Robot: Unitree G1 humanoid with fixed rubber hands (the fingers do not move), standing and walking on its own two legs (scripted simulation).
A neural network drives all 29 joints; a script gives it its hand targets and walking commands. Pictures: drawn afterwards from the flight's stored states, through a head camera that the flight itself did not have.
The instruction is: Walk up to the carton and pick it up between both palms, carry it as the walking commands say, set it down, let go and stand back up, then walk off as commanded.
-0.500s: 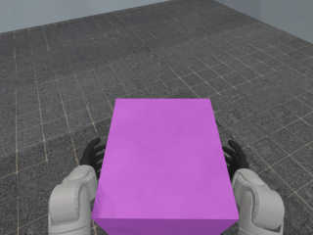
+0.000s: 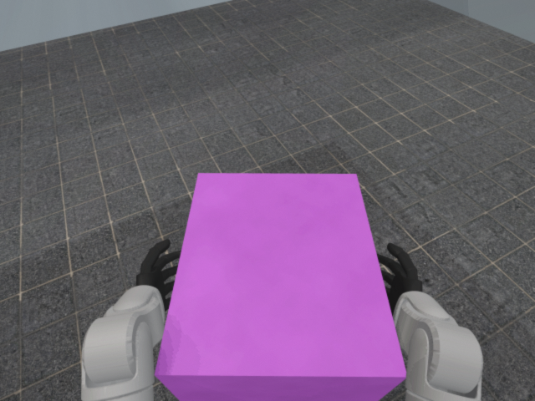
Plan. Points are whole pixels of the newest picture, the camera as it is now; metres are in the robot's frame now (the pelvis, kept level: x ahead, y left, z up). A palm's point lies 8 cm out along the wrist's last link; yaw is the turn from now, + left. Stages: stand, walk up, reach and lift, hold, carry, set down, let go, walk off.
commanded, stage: carry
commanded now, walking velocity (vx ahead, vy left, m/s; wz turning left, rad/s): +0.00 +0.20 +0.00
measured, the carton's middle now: (276, 299) +0.27 +0.01 -0.01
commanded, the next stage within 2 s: none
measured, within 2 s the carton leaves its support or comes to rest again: neither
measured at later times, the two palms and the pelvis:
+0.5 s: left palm (34, 332) +0.18 +0.30 +0.08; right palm (304, 329) +0.21 -0.03 +0.06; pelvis -0.06 +0.12 +0.00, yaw +0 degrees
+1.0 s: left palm out of the picture +0.12 +0.44 +0.06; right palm (176, 396) +0.12 +0.11 +0.08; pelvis -0.12 +0.27 +0.01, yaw +0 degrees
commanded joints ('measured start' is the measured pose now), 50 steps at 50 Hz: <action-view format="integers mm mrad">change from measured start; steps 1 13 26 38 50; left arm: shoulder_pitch -608 -535 -443 -380 -595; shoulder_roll -766 -785 -787 -709 -804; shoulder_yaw -787 -811 -741 -736 -852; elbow -297 -220 -139 -153 -264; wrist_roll -385 -316 -361 -268 -384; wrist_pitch -37 -7 -5 10 -15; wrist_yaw -235 -198 -247 -200 -196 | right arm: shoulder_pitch -561 -498 -527 -395 -496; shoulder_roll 764 736 774 664 739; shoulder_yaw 877 794 826 795 780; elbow -235 -96 -205 -112 -187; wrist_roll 367 372 325 353 355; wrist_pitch -19 -10 -7 17 -23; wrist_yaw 192 240 177 211 230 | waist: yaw -16 -25 -24 -26 -40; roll -242 316 -310 -164 102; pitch -284 -303 -319 -284 -343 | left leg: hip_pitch -66 369 -132 268 487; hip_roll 70 246 88 -9 242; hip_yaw -56 -183 -141 59 -204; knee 139 -340 139 -323 -377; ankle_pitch -7 637 -95 20 418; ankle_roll -50 151 5 -49 172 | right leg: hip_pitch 273 -148 481 220 -197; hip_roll -268 -7 -383 -216 29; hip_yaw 217 27 356 139 31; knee -266 349 -202 -152 332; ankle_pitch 451 -289 742 297 -205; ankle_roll -94 81 -161 -20 40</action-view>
